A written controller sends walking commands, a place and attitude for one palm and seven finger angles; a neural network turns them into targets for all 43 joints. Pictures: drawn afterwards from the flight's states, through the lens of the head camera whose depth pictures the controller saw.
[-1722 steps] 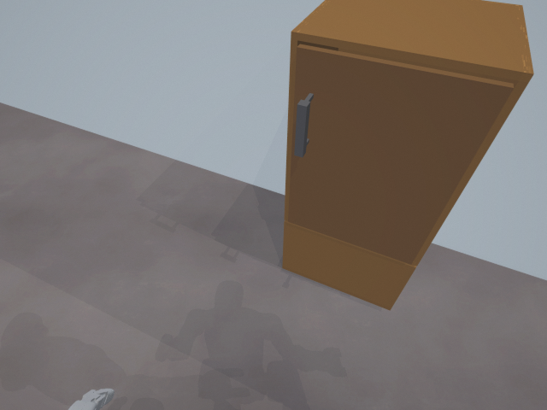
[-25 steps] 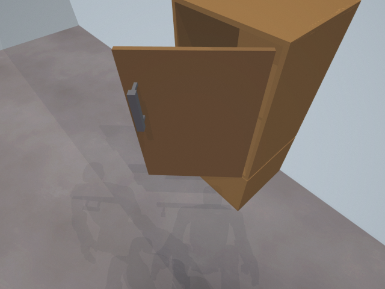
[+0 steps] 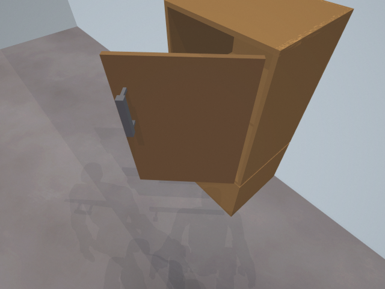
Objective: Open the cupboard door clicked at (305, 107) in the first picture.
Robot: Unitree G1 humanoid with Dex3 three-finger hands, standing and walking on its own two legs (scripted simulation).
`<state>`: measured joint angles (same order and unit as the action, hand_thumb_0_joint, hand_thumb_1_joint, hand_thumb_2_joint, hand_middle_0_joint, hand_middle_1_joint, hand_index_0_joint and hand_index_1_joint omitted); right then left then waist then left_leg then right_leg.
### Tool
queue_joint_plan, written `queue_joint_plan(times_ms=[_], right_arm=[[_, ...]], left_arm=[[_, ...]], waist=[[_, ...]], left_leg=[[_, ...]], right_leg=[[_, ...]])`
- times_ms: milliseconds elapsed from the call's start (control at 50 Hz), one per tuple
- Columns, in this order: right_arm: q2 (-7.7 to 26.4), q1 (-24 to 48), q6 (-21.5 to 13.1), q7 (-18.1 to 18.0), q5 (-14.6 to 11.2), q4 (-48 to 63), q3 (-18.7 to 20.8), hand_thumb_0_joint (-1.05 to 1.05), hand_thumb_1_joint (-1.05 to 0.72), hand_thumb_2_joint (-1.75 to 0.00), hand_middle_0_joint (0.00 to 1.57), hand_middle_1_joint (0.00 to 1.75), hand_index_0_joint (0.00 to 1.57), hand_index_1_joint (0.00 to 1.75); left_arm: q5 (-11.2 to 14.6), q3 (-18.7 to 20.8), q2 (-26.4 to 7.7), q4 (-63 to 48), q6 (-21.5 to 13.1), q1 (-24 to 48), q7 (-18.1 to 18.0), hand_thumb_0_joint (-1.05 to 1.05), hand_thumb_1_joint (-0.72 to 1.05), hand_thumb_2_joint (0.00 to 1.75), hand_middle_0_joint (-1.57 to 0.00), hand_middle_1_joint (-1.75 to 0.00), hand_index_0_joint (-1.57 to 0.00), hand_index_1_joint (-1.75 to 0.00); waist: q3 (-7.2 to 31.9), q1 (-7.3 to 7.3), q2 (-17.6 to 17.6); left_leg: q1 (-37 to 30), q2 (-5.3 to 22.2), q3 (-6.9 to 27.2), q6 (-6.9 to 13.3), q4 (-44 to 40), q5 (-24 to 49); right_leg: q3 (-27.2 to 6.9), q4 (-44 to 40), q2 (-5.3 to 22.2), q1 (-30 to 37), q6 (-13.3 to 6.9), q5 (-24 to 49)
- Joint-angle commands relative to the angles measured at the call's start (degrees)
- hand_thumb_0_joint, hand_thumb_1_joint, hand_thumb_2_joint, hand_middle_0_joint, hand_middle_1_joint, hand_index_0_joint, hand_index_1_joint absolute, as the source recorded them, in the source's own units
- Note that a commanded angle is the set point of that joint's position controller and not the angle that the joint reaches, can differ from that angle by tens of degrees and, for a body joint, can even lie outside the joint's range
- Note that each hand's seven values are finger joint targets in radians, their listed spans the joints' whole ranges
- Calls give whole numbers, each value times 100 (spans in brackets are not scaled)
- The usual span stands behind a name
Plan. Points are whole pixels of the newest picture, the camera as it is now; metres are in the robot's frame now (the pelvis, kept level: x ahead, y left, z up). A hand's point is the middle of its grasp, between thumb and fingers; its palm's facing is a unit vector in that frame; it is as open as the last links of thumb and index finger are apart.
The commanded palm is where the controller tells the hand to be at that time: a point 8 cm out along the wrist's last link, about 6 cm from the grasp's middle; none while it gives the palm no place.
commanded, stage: raise the hand with hooked fingers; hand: left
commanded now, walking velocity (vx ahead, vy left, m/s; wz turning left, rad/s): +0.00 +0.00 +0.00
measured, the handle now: (127, 112) +0.58 +0.23 +0.01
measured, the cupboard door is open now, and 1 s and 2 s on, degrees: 45 45 45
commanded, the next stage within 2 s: none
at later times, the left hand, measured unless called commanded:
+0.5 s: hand out of the picture +0.12 +0.21 -0.07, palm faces +0.12 -0.99 -0.01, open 9.1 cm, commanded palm +0.13 +0.26 -0.04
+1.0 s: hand (73, 257) +0.18 +0.25 -0.02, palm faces +0.04 -1.00 -0.08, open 12.1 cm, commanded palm +0.16 +0.31 -0.01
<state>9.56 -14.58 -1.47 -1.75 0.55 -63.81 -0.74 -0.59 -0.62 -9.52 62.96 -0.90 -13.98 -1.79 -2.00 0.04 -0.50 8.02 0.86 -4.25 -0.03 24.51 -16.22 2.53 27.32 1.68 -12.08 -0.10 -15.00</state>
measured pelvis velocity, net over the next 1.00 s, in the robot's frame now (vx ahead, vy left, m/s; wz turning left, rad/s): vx -0.05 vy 0.02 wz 0.04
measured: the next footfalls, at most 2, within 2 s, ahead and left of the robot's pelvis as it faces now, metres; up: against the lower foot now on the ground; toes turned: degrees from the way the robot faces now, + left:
none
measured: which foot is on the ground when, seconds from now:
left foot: down 0.00-1.00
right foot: down 0.00-1.00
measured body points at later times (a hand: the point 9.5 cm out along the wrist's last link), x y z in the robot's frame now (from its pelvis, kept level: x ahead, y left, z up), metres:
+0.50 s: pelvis -0.05 -0.02 -0.09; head +0.02 +0.00 +0.36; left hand +0.11 +0.26 -0.07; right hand +0.21 -0.26 -0.11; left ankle -0.03 +0.12 -0.74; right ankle -0.01 -0.12 -0.74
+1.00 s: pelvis -0.05 +0.02 -0.07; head +0.01 +0.03 +0.37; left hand +0.17 +0.31 -0.02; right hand +0.10 -0.23 -0.15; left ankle -0.04 +0.12 -0.74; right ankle -0.01 -0.11 -0.74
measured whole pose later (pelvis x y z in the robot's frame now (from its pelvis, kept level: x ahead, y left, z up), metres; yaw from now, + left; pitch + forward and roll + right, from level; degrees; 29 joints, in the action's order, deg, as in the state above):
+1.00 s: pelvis -0.05 +0.02 -0.07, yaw +2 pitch +12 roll -2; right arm 16.1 -17.6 -14.1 -3.6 -2.2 -32.4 -0.9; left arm 17.7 16.7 -17.2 7.5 -21.7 -13.9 21.0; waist 5.3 -0.5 -1.1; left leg 45.9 1.2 -0.9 1.8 61.7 -28.2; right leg 4.6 57.9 3.0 -45.9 0.8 -24.1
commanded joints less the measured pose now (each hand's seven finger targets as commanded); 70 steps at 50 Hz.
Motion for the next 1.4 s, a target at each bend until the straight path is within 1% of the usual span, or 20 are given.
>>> queue_joint_plan(times_ms=[0, 20, 40, 60, 80, 120, 180, 220, 240, 340, 440, 540, 660, 740, 820, 900, 1040, 1140, 1240, 1380], right_arm=[[1545, 5, -942, -204, -326, 2437, 318, 0, -90, -90, 20, 30, 20, 30], [1040, 512, -1398, -422, -224, 2155, 186, 0, -90, -90, 20, 30, 20, 30], [1043, 470, -1544, -436, -293, 1829, 248, 0, -90, -90, 20, 30, 20, 30], [809, 328, -1531, -382, -345, 1801, 257, 0, -90, -90, 20, 30, 20, 30], [1070, 486, -1615, -332, -344, 2299, 282, 0, -90, -90, 20, 30, 20, 30], [1170, 377, -1737, -326, -160, 2521, 467, 0, -90, -90, 20, 30, 20, 30], [1084, 550, -1753, -114, -100, 3069, 556, 0, -90, -90, 20, 30, 20, 30], [1129, 687, -1779, 40, -81, 3422, 641, 0, -90, -90, 20, 30, 20, 30], [1191, 678, -1753, 131, -113, 3567, 698, 0, -90, -90, 20, 30, 20, 30], [1226, 813, -1646, 84, -192, 4265, 680, 0, -90, -90, 20, 30, 20, 30], [1149, 423, -1645, -108, -151, 4192, 524, 0, -90, -90, 20, 30, 20, 30], [1297, 304, -1694, -261, -208, 3891, 416, 0, -90, -90, 20, 30, 20, 30], [1264, 534, -1485, -276, -367, 4232, 370, 0, -90, -90, 20, 30, 20, 30], [1077, 611, -1452, -245, -274, 4323, 338, 0, -90, -90, 20, 30, 20, 30], [1156, 318, -1537, -171, -225, 4174, 340, 0, -90, -90, 20, 30, 20, 30], [1364, 110, -1636, -205, -258, 4095, 314, 0, -90, -90, 20, 30, 20, 30], [1465, 47, -1618, -358, -312, 4121, 293, 0, -90, -90, 20, 30, 20, 30], [1369, 31, -1585, -277, -274, 4114, 241, 0, -90, -90, 20, 30, 20, 30], [1488, -13, -1421, -257, -321, 4113, 233, 0, -90, -90, 20, 30, 20, 30], [1473, -26, -1388, -348, -278, 4120, 206, 0, -90, -90, 20, 30, 20, 30]], left_arm=[[1091, 1075, -2062, -8722, -1409, 3592, -197, 0, 88, 89, -20, -32, -20, -32], [630, 1078, -1672, -6974, -1091, 675, -361, 0, 85, 88, -20, -33, -20, -33], [830, 766, -1116, -6581, -854, 572, -592, 0, 83, 87, -21, -34, -21, -34], [926, 81, 227, -5430, -352, -1005, -500, 0, 81, 86, -21, -36, -21, -36], [1103, 271, -73, -6478, -582, 101, -348, 0, 78, 85, -21, -37, -21, -37], [1015, 861, -465, -5877, -1207, -193, -36, 0, 74, 83, -21, -40, -21, -40], [1256, 1080, -86, -4551, -2206, -1813, 861, 0, 67, 80, -22, -45, -22, -45], [1474, 1215, -165, -4696, -3015, -2103, 1610, 0, 62, 78, -22, -48, -22, -48], [1535, 1608, -506, -4450, -3277, -2177, 2012, 0, 60, 77, -22, -50, -22, -50], [1965, 2125, -1232, -5807, -3469, -810, 2775, 0, 48, 72, -23, -57, -23, -57], [2075, 1958, -1429, -7772, -3757, 1044, 2376, 0, 36, 67, -24, -64, -24, -64], [1886, 1382, -1239, -7287, -3309, 871, 2638, 0, 25, 62, -25, -72, -25, -72], [2110, 2214, -1653, -6365, -1687, -252, 2863, 0, 11, 56, -26, -81, -26, -81], [2303, 2704, -1748, -6858, -1665, -307, 2335, 0, 1, 52, -26, -87, -26, -87], [2036, 2290, -1450, -6988, -2278, 86, 1946, 0, -8, 48, -27, -93, -27, -93], [1835, 1826, -1449, -6711, -2494, 692, 2227, 0, -17, 44, -28, -99, -28, -99], [2066, 2682, -2413, -6719, -2134, 1099, 2571, 0, -34, 37, -29, -110, -29, -110], [2164, 2667, -2175, -6738, -2074, 962, 2396, 0, -45, 32, -30, -117, -30, -117], [2076, 2366, -2007, -5789, -1667, 1314, 2696, 0, -50, 30, -30, -120, -30, -120], [2222, 3012, -2794, -6024, -1757, 2298, 3010, 0, -50, 30, -30, -120, -30, -120]], waist=[[2738, -434, -538], [2471, 117, -1432], [1841, -92, -1303], [1015, -159, -652], [255, -239, -293], [150, -281, 713], [142, 229, 1693], [672, 375, 1584], [907, 461, 1040], [2032, 373, 181], [2269, -213, -348], [2042, -442, -500], [2350, 186, -33], [2315, 371, 77], [1807, 56, -91], [1631, -206, -242], [2139, 47, -459], [2091, 108, -894], [1418, -147, -418], [2351, -29, -539]], left_leg=[[-654, -78, 321, 156, 26, 2055], [-913, 56, 165, 208, 20, 2965], [-393, 86, 214, 22, 103, 2306], [83, 101, 304, 57, 77, 1925], [531, 51, 490, 56, 170, 1485], [1156, -75, 426, 109, 650, 826], [2383, -208, 321, 9, 1435, 321], [2946, -299, 222, -41, 1983, 229], [3042, -347, 196, -84, 2264, 360], [3698, -388, 94, 36, 3122, -24], [3592, -125, 352, 166, 3607, -169], [3548, -28, 561, 209, 3567, -243], [3532, -139, 568, 136, 2856, -143], [3385, -124, 604, 87, 2616, 174], [3239, -72, 647, 55, 2462, -295], [3229, -73, 724, 73, 2402, -922], [2708, -64, 794, 49, 2189, -250], [2272, -23, 790, -72, 2163, 817], [2631, -31, 717, -22, 2104, 259], [2117, -73, 662, 5, 2141, 891]], right_leg=[[-322, 113, 269, 833, -204, 2893], [-192, 317, -22, 671, -301, 1865], [109, 205, -51, 192, -233, 1073], [240, 103, -51, -220, -137, 896], [257, 85, -17, -510, -88, 839], [343, 210, -77, -1188, -32, 222], [242, 987, -101, -1739, -48, -190], [5, 1503, -48, -1649, -61, 170], [-182, 1771, 33, -1508, -133, 566], [-768, 2204, 142, -1853, -65, -100], [-770, 2435, -60, -2536, -75, -708], [-391, 2563, -217, -2957, -135, -647], [-177, 2200, -132, -2030, -57, -727], [39, 2266, -188, -1870, -85, -432], [226, 2308, -235, -2631, -92, -916], [184, 2281, -216, -2946, -112, -1278], [206, 2188, -256, -2278, -165, -682], [306, 2208, -294, -2137, -189, 58], [304, 1980, -313, -2326, -142, -108], [178, 1919, -313, -1779, -164, 456]])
